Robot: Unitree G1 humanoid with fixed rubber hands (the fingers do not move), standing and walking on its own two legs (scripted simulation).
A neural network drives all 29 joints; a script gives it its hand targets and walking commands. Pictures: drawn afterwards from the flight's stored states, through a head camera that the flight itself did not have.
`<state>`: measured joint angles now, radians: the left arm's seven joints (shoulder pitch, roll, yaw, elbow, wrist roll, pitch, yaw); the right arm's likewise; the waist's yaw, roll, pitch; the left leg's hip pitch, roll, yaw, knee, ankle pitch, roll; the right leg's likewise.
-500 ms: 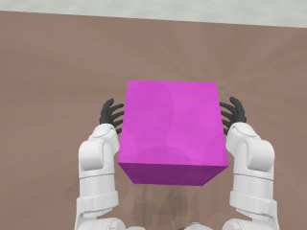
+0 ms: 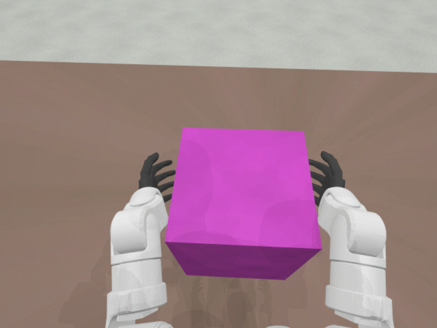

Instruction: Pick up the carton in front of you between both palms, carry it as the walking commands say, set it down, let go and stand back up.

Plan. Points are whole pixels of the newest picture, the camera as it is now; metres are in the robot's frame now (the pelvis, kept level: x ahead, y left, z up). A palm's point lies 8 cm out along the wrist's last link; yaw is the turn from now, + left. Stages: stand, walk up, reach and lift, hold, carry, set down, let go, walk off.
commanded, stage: carry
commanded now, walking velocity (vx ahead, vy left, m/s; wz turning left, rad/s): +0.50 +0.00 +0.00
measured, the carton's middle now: (238, 211) +0.33 -0.02 +0.02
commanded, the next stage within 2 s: none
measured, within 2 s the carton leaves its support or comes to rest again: neither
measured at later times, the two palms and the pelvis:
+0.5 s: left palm (170, 104) +0.63 +0.14 +0.04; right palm (286, 93) +0.66 -0.17 +0.04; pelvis +0.32 -0.04 -0.03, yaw +2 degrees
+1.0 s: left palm (175, 47) +0.97 +0.15 +0.02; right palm (265, 44) +0.96 -0.16 +0.02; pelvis +0.64 +0.01 -0.06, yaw +0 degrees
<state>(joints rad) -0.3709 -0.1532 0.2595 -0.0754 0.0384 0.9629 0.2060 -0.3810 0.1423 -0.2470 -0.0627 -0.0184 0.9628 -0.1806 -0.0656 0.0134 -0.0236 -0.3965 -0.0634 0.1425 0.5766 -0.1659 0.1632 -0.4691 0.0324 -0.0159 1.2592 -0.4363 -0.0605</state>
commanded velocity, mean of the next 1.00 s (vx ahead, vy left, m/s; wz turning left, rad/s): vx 0.50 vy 0.00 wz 0.00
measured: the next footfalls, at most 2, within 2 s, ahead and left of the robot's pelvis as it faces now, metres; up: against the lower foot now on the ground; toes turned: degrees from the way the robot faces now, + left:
right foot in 0.34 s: +0.39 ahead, -0.08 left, -0.03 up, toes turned -2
left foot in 0.86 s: +0.71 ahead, +0.05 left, -0.06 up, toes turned +4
